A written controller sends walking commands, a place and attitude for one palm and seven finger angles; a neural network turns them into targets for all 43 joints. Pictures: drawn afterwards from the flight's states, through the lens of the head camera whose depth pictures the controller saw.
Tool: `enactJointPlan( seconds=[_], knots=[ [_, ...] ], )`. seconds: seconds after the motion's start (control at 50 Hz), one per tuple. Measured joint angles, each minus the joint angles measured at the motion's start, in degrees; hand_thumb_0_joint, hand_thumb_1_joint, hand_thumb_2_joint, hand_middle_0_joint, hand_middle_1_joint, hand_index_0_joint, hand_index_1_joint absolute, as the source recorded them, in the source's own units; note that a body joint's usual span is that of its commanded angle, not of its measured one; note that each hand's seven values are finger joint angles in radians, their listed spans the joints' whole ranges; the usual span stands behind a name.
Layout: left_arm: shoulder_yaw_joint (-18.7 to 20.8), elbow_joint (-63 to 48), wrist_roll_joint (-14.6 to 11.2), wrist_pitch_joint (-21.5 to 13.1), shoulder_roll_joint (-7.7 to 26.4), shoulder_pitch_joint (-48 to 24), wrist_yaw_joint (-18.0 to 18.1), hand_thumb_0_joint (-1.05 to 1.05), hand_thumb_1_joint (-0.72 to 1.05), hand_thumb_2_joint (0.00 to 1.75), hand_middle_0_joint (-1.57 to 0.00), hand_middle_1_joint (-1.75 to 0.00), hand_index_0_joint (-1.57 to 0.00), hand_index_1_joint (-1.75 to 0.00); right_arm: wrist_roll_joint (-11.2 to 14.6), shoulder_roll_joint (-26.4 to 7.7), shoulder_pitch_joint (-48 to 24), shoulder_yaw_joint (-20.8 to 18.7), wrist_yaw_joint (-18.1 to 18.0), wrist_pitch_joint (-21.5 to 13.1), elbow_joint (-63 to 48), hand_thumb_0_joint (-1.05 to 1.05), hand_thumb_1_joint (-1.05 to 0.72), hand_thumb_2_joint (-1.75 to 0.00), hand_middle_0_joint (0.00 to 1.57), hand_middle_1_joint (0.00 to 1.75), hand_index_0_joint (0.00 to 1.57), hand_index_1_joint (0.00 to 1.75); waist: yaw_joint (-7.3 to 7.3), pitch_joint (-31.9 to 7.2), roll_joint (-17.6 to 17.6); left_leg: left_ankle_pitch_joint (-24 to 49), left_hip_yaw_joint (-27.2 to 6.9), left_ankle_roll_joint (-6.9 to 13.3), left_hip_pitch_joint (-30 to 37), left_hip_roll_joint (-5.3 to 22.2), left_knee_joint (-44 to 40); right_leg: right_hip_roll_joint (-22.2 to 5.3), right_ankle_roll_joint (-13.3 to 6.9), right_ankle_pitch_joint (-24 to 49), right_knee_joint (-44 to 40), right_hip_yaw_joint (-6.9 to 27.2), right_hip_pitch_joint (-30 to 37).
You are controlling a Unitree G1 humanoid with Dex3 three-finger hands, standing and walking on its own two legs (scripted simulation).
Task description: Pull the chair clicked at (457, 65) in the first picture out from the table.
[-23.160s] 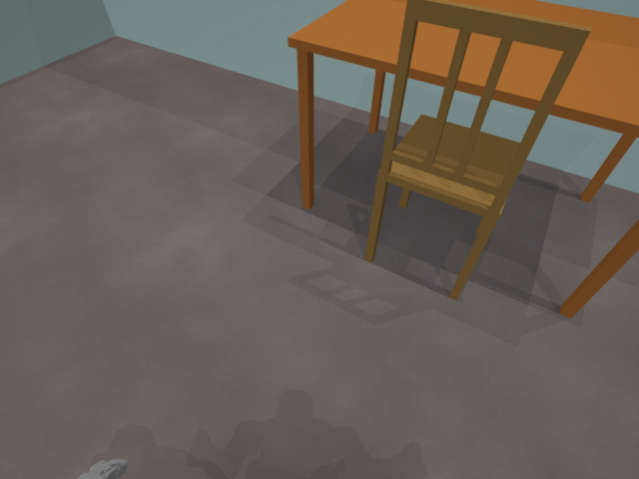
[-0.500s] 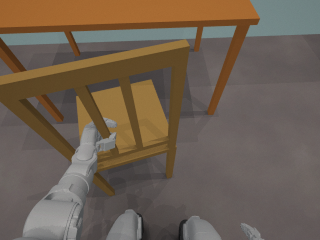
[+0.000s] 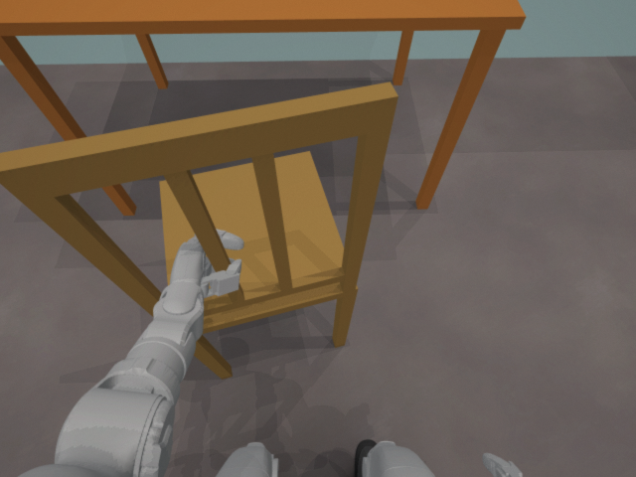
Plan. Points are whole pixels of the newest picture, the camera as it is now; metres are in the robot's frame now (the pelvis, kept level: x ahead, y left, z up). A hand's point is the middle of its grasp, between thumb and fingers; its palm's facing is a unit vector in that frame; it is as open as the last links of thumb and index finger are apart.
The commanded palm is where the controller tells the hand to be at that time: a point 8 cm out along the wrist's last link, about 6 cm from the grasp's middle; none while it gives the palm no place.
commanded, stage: step backward, pulling the chair out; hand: left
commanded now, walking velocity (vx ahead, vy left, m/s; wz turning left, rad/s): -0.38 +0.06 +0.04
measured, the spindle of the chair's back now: (214, 250) +0.41 +0.16 -0.03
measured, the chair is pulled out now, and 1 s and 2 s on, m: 0.43 0.57 0.57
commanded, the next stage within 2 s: stop walking, hand still on the chair in 0.26 s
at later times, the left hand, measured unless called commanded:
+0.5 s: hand (227, 340) +0.28 +0.13 -0.06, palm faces +0.03 -0.98 -0.20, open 5.5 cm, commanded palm +0.27 +0.18 -0.04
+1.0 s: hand (225, 380) +0.23 +0.13 -0.06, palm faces +0.02 -0.98 -0.19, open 5.4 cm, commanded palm +0.21 +0.18 -0.04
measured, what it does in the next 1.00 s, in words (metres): stands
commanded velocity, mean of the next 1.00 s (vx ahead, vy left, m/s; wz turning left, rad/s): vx -0.07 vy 0.00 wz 0.01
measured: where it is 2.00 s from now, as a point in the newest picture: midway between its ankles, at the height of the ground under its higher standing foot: outside the picture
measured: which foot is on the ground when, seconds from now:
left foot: down 0.00-1.00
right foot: down 0.00-1.00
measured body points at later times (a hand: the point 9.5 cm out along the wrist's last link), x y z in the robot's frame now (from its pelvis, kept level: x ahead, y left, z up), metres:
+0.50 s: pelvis -0.07 +0.00 -0.01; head -0.01 -0.02 +0.44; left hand +0.28 +0.18 -0.04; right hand +0.00 -0.28 -0.13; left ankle -0.06 +0.13 -0.73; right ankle +0.05 -0.13 -0.73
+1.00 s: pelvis -0.02 +0.00 +0.01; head -0.01 -0.02 +0.46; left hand +0.23 +0.18 -0.04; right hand +0.12 -0.25 -0.10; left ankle -0.06 +0.13 -0.73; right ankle +0.04 -0.13 -0.73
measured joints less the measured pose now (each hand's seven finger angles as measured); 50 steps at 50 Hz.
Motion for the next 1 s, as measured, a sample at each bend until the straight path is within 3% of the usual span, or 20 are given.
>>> enactJointPlan(
  seconds=[0.06,0.1,0.18,0.22,0.28,0.32,0.42,0.46,0.48,0.56,0.64,0.82,1.0],
  knots=[
    [0.7,0.0,-0.2,0.5,-0.1,-0.4,0.3,0.05,0.64,0.76,-0.22,-1.17,-0.5,-1.45,0.4,-0.8,-0.6,0.5,-1.0,-0.5,0.7,0.0,-0.9,-0.9,0.21,0.3,0.21,0.3,-1.15,-0.6,0.1,-3.4,-1.0,0.0,-0.9,-1.5,-1.0,-1.1,0.3,0.7,1.2,0.2,-2.5],
    [0.6,-0.3,-0.3,1.0,-0.4,-0.7,0.4,0.05,0.65,0.75,-0.22,-1.18,-0.5,-1.45,0.3,-1.7,-0.8,0.4,-1.7,-0.7,1.1,0.0,-0.9,-0.9,0.21,0.3,0.21,0.3,-1.66,-0.8,0.2,3.8,-0.5,0.6,-0.4,-1.7,-4.9,-1.8,0.9,0.9,2.4,0.3,-4.0],
    [-0.4,-1.1,-0.8,1.5,0.0,-0.6,0.2,0.04,0.65,0.74,-0.22,-1.18,-0.5,-1.45,0.1,-1.8,0.0,-0.3,-2.1,-0.2,-0.3,0.0,-0.9,-0.9,0.2,0.3,0.2,0.3,-0.5,-0.5,-1.5,3.2,1.5,1.1,-0.8,-2.5,-5.0,-2.4,1.4,-0.3,3.8,2.3,-5.5],
    [-0.3,-1.4,-0.8,1.5,0.0,-0.2,0.1,0.04,0.65,0.74,-0.22,-1.18,-0.5,-1.45,0.0,-1.7,0.7,-0.5,-1.9,-0.3,-1.0,0.0,-0.9,-0.9,0.2,0.3,0.2,0.3,0.01,0.0,-1.0,3.1,1.4,0.9,-1.0,-1.9,-4.5,-1.7,1.1,-1.4,4.1,2.3,-5.5],
    [-0.1,-1.9,-1.0,1.7,0.4,0.7,-0.2,0.04,0.65,0.75,-0.22,-1.18,-0.5,-1.45,0.5,-1.2,1.6,-0.2,-1.5,-0.2,-1.3,0.0,-0.9,-0.9,0.2,0.3,0.2,0.3,0.48,0.5,-1.0,3.0,1.0,0.1,-0.9,-1.1,-3.1,-1.0,0.4,4.2,3.3,1.9,-4.8],
    [0.1,-2.1,-1.4,1.9,0.6,1.8,-0.2,0.04,0.64,0.76,-0.23,-1.18,-0.5,-1.45,1.0,-1.1,2.1,-0.1,-1.4,-0.1,-1.4,0.0,-0.9,-0.9,0.2,0.3,0.2,0.3,0.38,-0.4,-0.8,2.0,0.6,0.1,-1.9,-0.9,-1.9,-0.8,-0.3,2.9,4.7,1.6,-5.7],
    [1.4,-4.7,-1.3,2.3,-0.5,5.8,0.7,0.05,0.64,0.76,-0.23,-1.17,-0.5,-1.45,0.7,-2.9,2.1,-0.4,-1.2,-0.3,-1.0,0.01,-0.9,-0.9,0.2,0.3,0.2,0.3,-1.13,-2.1,-1.0,-7.2,0.7,1.7,-1.4,-3.7,2.5,-1.9,-0.6,3.6,3.6,1.8,-6.1],
    [1.0,-8.2,-0.9,3.3,-1.2,8.6,1.0,0.04,0.65,0.75,-0.22,-1.18,-0.5,-1.45,0.3,-3.7,2.4,-0.4,-1.5,-0.2,-1.7,0.01,-0.9,-0.9,0.2,0.3,0.2,0.3,-1.91,-2.6,-0.9,-5.7,1.5,2.4,2.8,-4.2,-2.4,-2.3,-0.2,4.1,2.8,1.5,-5.7],
    [0.5,-9.9,-0.7,3.7,-1.3,9.7,1.0,0.04,0.65,0.75,-0.22,-1.18,-0.5,-1.45,0.1,-3.8,2.4,-0.4,-1.8,-0.2,-2.0,0.01,-0.9,-0.9,0.2,0.3,0.2,0.3,-2.0,-2.4,-1.4,-1.0,1.7,2.6,3.9,-4.6,-5.0,-2.7,0.0,4.3,2.5,1.6,-5.3],
    [-1.6,-14.1,-0.8,4.4,-2.5,14.5,1.1,0.04,0.66,0.74,-0.2,-1.18,-0.5,-1.45,0.0,-3.2,3.6,-0.3,-2.2,0.9,-4.4,0.01,-0.9,-0.9,0.2,0.3,0.2,0.3,-0.31,-2.3,-1.3,1.7,2.5,2.4,6.5,-4.1,-7.8,-2.0,0.6,-3.4,3.3,2.3,-3.2],
    [-3.3,-17.4,-0.3,4.7,-3.2,19.0,0.6,0.04,0.66,0.74,-0.2,-1.19,-0.5,-1.45,-0.3,-1.5,4.0,0.4,-1.7,1.7,-5.2,0.01,-0.9,-0.9,0.2,0.3,0.2,0.3,1.14,-2.8,-1.1,0.8,2.1,1.8,8.8,-3.6,-8.2,-1.5,0.2,5.2,-1.1,1.8,0.6],
    [-4.0,-21.1,0.2,3.5,-5.4,28.1,1.1,0.05,0.66,0.75,-0.2,-1.17,-0.5,-1.45,-0.7,-0.3,1.1,0.8,-1.7,1.4,-5.3,0.01,-0.9,-0.9,0.2,0.3,0.2,0.3,1.92,-6.6,0.3,1.8,2.4,1.6,12.7,-3.1,-13.8,-1.0,-0.1,4.1,-4.7,1.9,3.6],
    [-6.3,-26.2,0.8,4.0,-5.6,33.3,1.6,0.04,0.66,0.74,-0.2,-1.17,-0.5,-1.45,-0.9,-0.8,-0.9,0.4,-2.2,2.0,-6.8,0.01,-0.9,-0.9,0.2,0.3,0.2,0.3,2.08,-7.3,0.0,1.7,2.4,1.8,15.4,-3.4,-16.3,-1.3,0.2,3.0,-5.5,1.9,5.6]
  ],
)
